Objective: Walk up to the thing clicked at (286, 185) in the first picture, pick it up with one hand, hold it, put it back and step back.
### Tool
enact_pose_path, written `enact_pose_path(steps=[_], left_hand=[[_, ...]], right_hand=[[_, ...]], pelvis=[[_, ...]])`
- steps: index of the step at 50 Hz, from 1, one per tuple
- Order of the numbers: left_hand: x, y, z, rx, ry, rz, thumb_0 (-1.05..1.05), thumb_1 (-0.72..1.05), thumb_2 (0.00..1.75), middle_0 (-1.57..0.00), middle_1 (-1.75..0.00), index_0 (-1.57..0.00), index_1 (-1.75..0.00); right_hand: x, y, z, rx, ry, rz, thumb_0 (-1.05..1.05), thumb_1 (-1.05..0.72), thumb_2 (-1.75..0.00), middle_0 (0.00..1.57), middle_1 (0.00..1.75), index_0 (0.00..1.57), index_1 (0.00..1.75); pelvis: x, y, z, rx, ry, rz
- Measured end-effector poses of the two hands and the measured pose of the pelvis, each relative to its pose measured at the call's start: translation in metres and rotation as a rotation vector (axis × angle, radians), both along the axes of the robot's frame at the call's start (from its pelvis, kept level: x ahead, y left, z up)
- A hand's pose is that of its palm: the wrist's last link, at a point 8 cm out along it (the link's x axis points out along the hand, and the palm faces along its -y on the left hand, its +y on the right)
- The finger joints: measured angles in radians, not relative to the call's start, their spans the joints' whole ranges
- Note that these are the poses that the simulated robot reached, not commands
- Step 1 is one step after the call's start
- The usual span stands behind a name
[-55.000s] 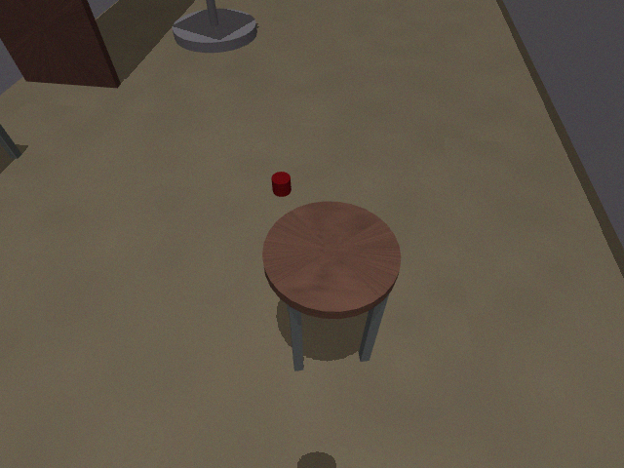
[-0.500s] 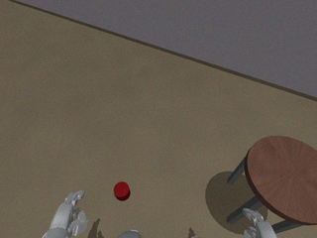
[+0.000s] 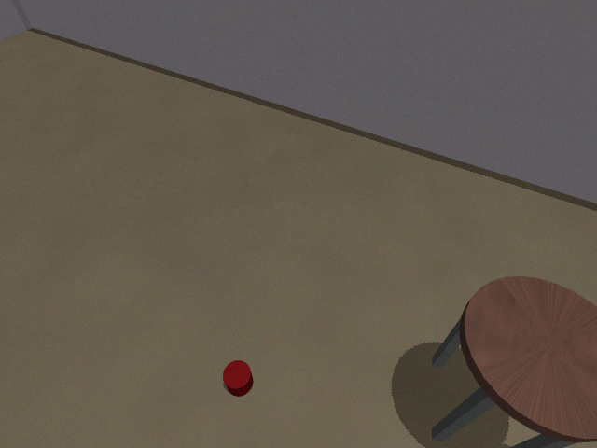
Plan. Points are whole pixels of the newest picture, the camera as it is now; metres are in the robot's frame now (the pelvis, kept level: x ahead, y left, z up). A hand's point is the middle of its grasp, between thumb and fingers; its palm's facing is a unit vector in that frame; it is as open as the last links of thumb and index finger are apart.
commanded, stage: stand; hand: left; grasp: from above
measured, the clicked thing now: (238, 378) +0.43 +0.23 -0.74
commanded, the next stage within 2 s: step back in 1.88 s
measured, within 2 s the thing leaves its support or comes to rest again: neither
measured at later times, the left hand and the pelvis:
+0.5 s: hand out of the picture +0.05 +0.24 -0.16, palm faces +0.03 -0.94 -0.34, open 7.4 cm; pelvis +0.00 -0.01 +0.01, yaw +0 degrees
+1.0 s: hand out of the picture +0.06 +0.24 -0.15, palm faces +0.02 -0.94 -0.34, open 7.4 cm; pelvis +0.00 -0.01 +0.01, yaw +0 degrees
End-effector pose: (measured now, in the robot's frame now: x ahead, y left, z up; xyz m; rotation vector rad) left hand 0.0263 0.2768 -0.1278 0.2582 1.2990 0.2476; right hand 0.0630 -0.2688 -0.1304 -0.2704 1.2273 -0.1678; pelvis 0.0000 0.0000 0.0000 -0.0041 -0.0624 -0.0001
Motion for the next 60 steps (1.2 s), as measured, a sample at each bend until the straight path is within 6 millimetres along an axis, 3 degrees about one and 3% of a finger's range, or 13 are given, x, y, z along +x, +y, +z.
enact_pose_path(steps=[29,60], left_hand=[[0.02,0.006,0.01,0.014,-0.026,-0.019,0.0,0.9,0.9,-0.21,-0.3,-0.21,-0.3],[0.032,0.003,0.013,0.016,-0.035,-0.03,0.0,0.9,0.9,-0.21,-0.3,-0.21,-0.3]], right_hand=[[-0.009,-0.02,0.008,-0.025,0.036,-0.005,0.01,-0.91,-0.89,0.21,0.3,0.2,0.3],[0.006,-0.03,0.011,-0.029,0.018,0.01,0.01,-0.91,-0.89,0.21,0.3,0.2,0.3]], pelvis=[[-0.003,-0.007,0.006,-0.002,-0.003,0.003],[0.002,-0.013,0.007,0.001,0.012,0.003]])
